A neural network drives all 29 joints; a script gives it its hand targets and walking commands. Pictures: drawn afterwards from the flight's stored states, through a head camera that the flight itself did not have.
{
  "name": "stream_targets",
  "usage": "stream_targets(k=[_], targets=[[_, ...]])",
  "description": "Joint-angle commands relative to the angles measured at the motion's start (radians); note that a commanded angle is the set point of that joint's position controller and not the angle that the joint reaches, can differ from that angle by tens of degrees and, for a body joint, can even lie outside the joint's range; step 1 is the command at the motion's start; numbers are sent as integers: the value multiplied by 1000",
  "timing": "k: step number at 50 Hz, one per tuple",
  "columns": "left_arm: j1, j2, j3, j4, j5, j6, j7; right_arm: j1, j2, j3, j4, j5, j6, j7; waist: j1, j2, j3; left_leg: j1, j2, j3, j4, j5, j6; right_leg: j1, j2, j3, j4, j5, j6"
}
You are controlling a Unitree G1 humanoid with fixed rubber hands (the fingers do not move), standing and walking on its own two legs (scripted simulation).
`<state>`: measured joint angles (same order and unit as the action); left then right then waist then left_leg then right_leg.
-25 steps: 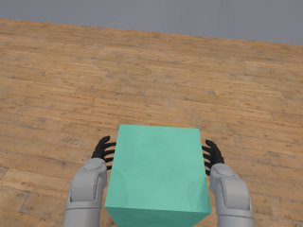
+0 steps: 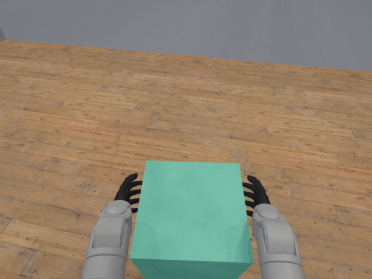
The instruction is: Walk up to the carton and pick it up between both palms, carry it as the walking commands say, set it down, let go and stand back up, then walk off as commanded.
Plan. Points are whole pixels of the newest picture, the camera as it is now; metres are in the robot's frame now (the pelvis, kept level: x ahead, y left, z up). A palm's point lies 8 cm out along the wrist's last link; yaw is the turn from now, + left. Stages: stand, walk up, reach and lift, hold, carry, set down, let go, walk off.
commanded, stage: hold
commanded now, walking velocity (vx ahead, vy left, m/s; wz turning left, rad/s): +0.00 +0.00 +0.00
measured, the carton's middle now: (190, 226) +0.28 +0.00 -0.04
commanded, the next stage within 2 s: set down in 0.18 s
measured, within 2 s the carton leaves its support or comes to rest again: neither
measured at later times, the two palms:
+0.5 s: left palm (118, 214) +0.28 +0.16 +0.01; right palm (252, 219) +0.27 -0.14 +0.01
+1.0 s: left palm (129, 223) +0.30 +0.15 -0.08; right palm (244, 229) +0.29 -0.15 -0.08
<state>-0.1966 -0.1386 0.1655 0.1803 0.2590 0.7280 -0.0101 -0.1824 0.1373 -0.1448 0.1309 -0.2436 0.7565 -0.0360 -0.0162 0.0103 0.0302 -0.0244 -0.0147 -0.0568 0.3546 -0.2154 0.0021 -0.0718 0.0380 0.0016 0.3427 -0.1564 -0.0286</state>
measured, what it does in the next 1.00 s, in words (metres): stands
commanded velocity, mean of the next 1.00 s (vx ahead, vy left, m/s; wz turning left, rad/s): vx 0.00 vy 0.00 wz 0.00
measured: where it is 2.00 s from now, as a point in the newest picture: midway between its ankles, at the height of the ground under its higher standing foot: outside the picture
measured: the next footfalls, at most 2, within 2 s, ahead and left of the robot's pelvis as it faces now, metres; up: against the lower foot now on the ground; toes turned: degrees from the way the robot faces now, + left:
none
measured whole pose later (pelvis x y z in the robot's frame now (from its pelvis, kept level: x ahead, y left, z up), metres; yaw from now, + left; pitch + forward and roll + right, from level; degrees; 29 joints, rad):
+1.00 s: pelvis -0.04 +0.01 -0.04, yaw +0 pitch +14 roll +0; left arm -0.46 -0.16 0.38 0.55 0.31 0.29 0.00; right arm -0.42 0.18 -0.41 0.49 -0.31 0.30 -0.01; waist -0.01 0.01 0.00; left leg -0.70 -0.06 -0.06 0.76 -0.31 0.01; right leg -0.74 0.04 0.06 0.74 -0.24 -0.01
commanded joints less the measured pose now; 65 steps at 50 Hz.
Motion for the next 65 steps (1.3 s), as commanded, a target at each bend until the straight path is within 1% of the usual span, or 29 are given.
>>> stream_targets(k=[1,5,9,10,11,13,16,18,23,27,31,37,40,44,46,50,55,59,65], targets=[[-479,-810,-537,-114,-257,-56,-244,-422,971,563,-82,253,-43,215,5,-38,-273,-137,-82,-22,-35,189,25,243,5,110,10,356,64],[-533,-824,-545,-114,-268,-63,-250,-467,984,569,-78,260,-50,221,0,-31,-293,-154,-81,-25,-25,145,27,228,12,106,17,275,58],[-577,-847,-534,-79,-264,-61,-251,-510,979,549,-39,254,-51,232,-3,-23,-283,-156,-75,-27,-25,97,30,193,25,94,14,166,45],[-488,-927,-554,-112,-258,-62,-249,-425,1030,556,21,270,-56,236,12,-17,-292,-99,-51,-75,-16,177,44,224,36,104,24,236,21],[-497,-917,-530,-74,-248,-60,-248,-447,1007,525,30,255,-60,240,12,-14,-267,-113,-50,-73,-16,153,44,215,34,104,22,209,18],[-524,-914,-485,6,-230,-65,-249,-489,979,473,70,229,-71,245,1,-13,-203,-147,-49,-70,-20,66,47,176,31,102,20,112,13],[-626,-942,-447,80,-221,-95,-255,-573,982,421,141,213,-100,256,-18,7,-176,-188,-41,-71,-19,-34,47,130,29,99,33,4,5],[-674,-966,-426,134,-210,-116,-255,-619,989,394,195,203,-122,265,-19,17,-189,-210,-34,-69,-15,-59,45,114,30,94,50,-19,2],[-731,-990,-348,265,-162,-170,-243,-697,974,321,322,162,-173,277,-15,20,-201,-260,-24,-65,0,-94,42,65,30,85,89,-52,-2],[-752,-987,-292,340,-120,-222,-226,-737,955,272,386,123,-223,279,-12,11,-216,-290,-28,-60,38,-80,41,-1,27,86,123,-53,-5],[-763,-977,-274,370,-99,-280,-212,-745,947,253,413,96,-280,274,-15,0,-278,-312,-37,-59,87,-21,39,-57,30,89,166,-3,-5],[-740,-955,-279,385,-78,-371,-197,-710,937,260,419,67,-368,258,-15,-8,-389,-365,-57,-63,151,82,32,-127,39,94,226,107,1],[-745,-938,-288,387,-74,-415,-194,-708,938,272,417,61,-411,250,-6,-12,-450,-414,-68,-60,194,105,28,-173,44,95,263,135,5],[-761,-926,-302,390,-71,-462,-200,-722,950,296,413,61,-457,239,12,-21,-531,-490,-84,-48,266,107,26,-237,50,93,318,144,11],[-774,-926,-311,392,-73,-475,-207,-731,961,309,411,62,-472,234,14,-22,-573,-525,-91,-43,300,104,26,-266,53,92,344,143,13],[-792,-942,-330,402,-76,-489,-220,-739,975,322,413,60,-491,225,2,-11,-652,-592,-101,-34,362,110,21,-325,61,87,395,153,17],[-818,-943,-337,415,-83,-498,-229,-767,984,335,418,63,-504,218,3,-8,-718,-691,-111,-27,425,93,17,-394,68,84,456,139,23],[-840,-944,-341,427,-94,-502,-232,-794,988,341,426,68,-511,214,1,-9,-764,-758,-118,-22,471,72,15,-455,76,78,506,119,26],[-869,-933,-337,452,-111,-504,-229,-837,985,346,442,81,-516,206,9,-9,-814,-852,-126,-14,541,40,12,-553,86,68,583,81,31]])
